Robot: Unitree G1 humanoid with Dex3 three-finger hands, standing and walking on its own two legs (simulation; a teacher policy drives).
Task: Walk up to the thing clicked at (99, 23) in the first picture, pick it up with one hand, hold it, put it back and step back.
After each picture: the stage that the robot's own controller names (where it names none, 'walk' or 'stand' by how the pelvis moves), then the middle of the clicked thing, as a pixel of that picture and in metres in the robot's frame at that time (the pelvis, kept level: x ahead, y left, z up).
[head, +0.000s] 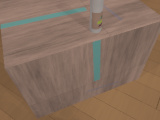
stand; (96, 11) +0.80 -0.04 +0.01
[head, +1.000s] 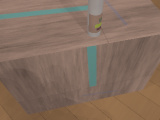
walk; (95, 12) +0.70 +0.00 +0.04
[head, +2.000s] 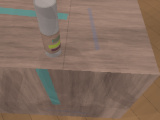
walk; (49, 30) +0.51 +0.20 +0.05
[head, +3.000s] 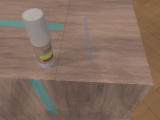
stand; (40, 41) +0.50 +0.19 +0.05
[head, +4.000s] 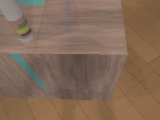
walk; (15, 16) +0.59 +0.30 +0.04
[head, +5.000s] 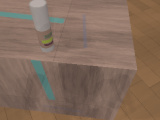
stand; (43, 28) +0.63 +0.21 +0.02
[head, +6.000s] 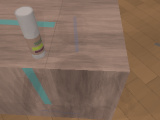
stand; (32, 35) +0.60 +0.25 +0.01
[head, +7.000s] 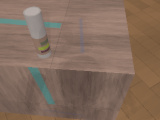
stand; (39, 35) +0.61 +0.23 +0.01
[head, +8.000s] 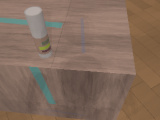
stand; (40, 35) +0.61 +0.23 +0.01
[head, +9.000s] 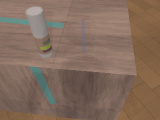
rise first; (41, 34) +0.61 +0.22 +0.01
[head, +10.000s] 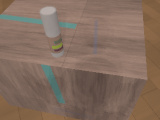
rise first; (53, 34) +0.62 +0.20 +0.01
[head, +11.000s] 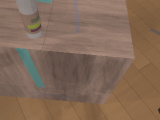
go down; (28, 10) +0.63 +0.18 +0.04
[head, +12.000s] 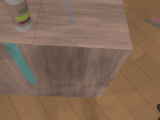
go down; (15, 0) +0.62 +0.20 +0.08
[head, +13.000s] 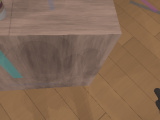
close in; out of the picture +0.63 +0.22 +0.11
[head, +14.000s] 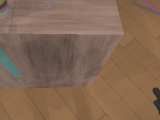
close; out of the picture +0.63 +0.21 +0.11
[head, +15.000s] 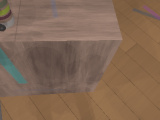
lift; out of the picture +0.62 +0.21 +0.10
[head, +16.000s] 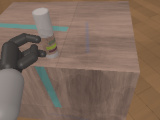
lift; (46, 35) +0.64 +0.20 +0.05
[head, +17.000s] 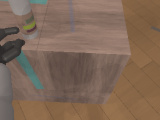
hold; (22, 11) +0.63 +0.21 +0.06
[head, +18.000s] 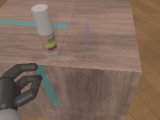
hold; (46, 32) +0.63 +0.20 +0.05
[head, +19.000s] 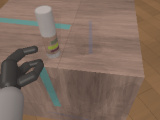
close; (48, 34) +0.61 +0.19 +0.04
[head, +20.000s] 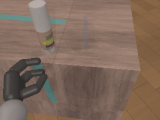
hold; (43, 29) +0.63 +0.20 +0.05
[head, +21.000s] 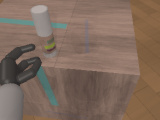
close; (45, 33) +0.62 +0.20 +0.04
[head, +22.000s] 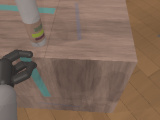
hold; (31, 20) +0.61 +0.20 +0.07
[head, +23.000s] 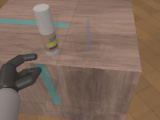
close; (47, 32) +0.64 +0.20 +0.05
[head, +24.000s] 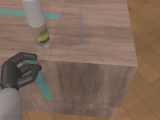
hold; (37, 24) +0.62 +0.20 +0.06
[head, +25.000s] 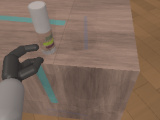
stand; (43, 30) +0.63 +0.20 +0.04
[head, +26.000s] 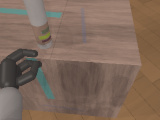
hold; (39, 23) +0.62 +0.19 +0.07
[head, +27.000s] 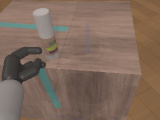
close; (47, 36) +0.63 +0.20 +0.04
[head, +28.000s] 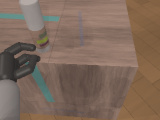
hold; (36, 27) +0.61 +0.20 +0.06
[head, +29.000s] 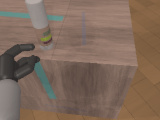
hold; (41, 25) +0.64 +0.20 +0.05
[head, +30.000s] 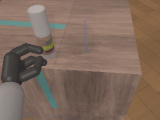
hold; (43, 34) +0.61 +0.20 +0.05
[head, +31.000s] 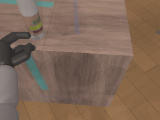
hold; (30, 13) +0.64 +0.20 +0.06
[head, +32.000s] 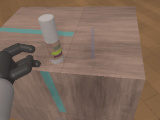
hold; (52, 40) +0.62 +0.20 +0.04
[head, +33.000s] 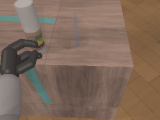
hold; (32, 29) +0.61 +0.22 +0.05
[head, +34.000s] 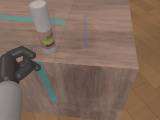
crouch; (44, 29) +0.64 +0.20 +0.04
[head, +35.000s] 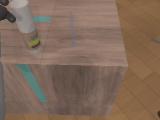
crouch; (28, 29) +0.63 +0.20 +0.03
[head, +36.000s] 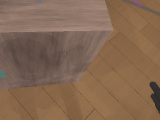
lower; out of the picture +0.63 +0.22 +0.12
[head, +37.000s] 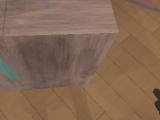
lower; out of the picture +0.63 +0.22 +0.11
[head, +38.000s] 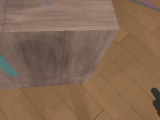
lower; out of the picture +0.64 +0.22 +0.12
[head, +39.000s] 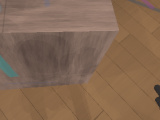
lower; out of the picture +0.64 +0.22 +0.11
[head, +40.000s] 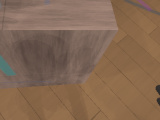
loosen; out of the picture +0.64 +0.21 +0.12
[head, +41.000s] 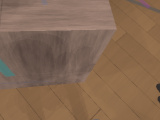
withdraw; out of the picture +0.64 +0.22 +0.12
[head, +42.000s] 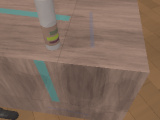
sink last; (48, 24) +0.61 +0.19 +0.06
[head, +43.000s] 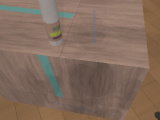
stand; (51, 20) +0.64 +0.20 +0.06
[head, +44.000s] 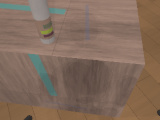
stand; (42, 17) +0.63 +0.20 +0.08
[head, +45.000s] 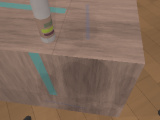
stand; (42, 16) +0.63 +0.20 +0.08
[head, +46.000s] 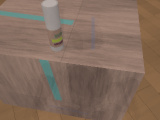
stand; (53, 27) +0.65 +0.18 +0.03
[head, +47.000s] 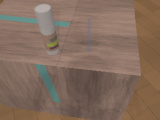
stand; (48, 32) +0.63 +0.20 +0.01
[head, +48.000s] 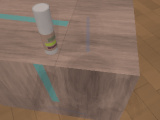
stand; (46, 31) +0.63 +0.20 +0.01
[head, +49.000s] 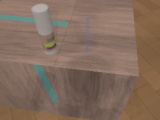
walk; (46, 32) +0.63 +0.21 +0.01
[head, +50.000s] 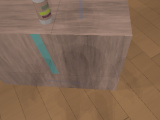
walk; (39, 0) +0.75 +0.25 +0.03
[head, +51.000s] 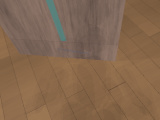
walk; out of the picture +1.09 +0.21 +0.03
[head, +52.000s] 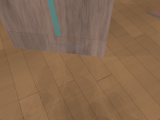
stand; out of the picture +1.27 +0.21 +0.02
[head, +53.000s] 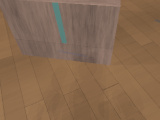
stand; out of the picture +1.24 +0.20 +0.01
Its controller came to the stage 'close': yes
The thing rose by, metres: 0.00
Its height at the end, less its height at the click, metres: +0.00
